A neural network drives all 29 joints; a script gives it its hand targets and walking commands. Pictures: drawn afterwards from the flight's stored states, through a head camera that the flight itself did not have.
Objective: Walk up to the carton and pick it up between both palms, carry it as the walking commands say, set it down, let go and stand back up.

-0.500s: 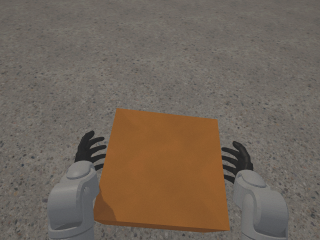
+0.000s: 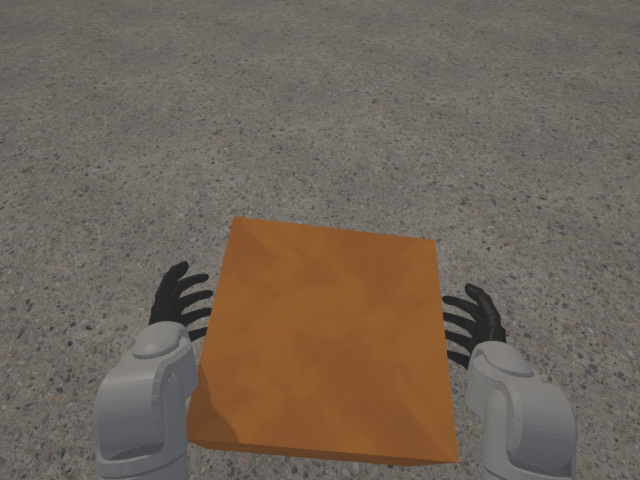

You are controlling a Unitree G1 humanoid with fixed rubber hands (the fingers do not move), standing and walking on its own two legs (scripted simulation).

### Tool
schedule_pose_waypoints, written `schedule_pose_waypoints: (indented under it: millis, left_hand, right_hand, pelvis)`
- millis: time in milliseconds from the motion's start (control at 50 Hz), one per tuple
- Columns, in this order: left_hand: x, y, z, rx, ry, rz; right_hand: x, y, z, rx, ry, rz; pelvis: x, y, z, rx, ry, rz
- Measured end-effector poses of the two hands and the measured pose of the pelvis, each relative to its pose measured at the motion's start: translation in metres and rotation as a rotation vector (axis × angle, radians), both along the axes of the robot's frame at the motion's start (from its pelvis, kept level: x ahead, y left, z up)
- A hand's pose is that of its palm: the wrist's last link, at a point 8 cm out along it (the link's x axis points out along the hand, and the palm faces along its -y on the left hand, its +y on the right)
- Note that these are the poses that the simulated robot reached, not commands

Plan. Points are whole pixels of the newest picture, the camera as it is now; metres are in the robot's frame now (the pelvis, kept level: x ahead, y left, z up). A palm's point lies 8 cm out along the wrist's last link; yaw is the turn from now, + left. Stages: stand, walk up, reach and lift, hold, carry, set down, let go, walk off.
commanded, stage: carry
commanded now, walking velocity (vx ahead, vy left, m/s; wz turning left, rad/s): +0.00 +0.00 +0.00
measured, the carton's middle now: (322, 343) +0.30 +0.00 +0.01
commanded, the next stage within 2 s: none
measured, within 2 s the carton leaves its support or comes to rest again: neither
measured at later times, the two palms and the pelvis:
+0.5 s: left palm (197, 337) +0.26 +0.13 +0.11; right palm (521, 362) +0.24 -0.20 +0.09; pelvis -0.01 -0.03 +0.00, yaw -1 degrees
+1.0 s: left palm (203, 341) +0.26 +0.13 +0.10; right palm (528, 365) +0.23 -0.21 +0.09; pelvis -0.01 -0.03 +0.00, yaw -1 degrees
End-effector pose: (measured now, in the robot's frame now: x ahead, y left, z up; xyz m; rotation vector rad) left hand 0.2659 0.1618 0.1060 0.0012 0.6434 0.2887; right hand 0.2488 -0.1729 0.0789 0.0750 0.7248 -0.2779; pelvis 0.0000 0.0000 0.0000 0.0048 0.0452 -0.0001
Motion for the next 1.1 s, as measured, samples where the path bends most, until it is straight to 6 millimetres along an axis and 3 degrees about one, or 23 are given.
schedule_pose_waypoints:
  millis: [560,1100]
  left_hand:
    - [-0.009,-0.034,0.005,-0.007,-0.013,-0.018]
    - [-0.008,-0.036,-0.007,-0.028,-0.012,-0.036]
  right_hand:
    - [-0.014,-0.034,0.007,-0.007,-0.013,-0.018]
    - [-0.016,-0.037,0.005,-0.031,-0.020,-0.018]
  pelvis:
    - [-0.010,-0.030,0.002,-0.002,-0.017,-0.018]
    - [-0.013,-0.031,0.002,-0.004,-0.021,-0.019]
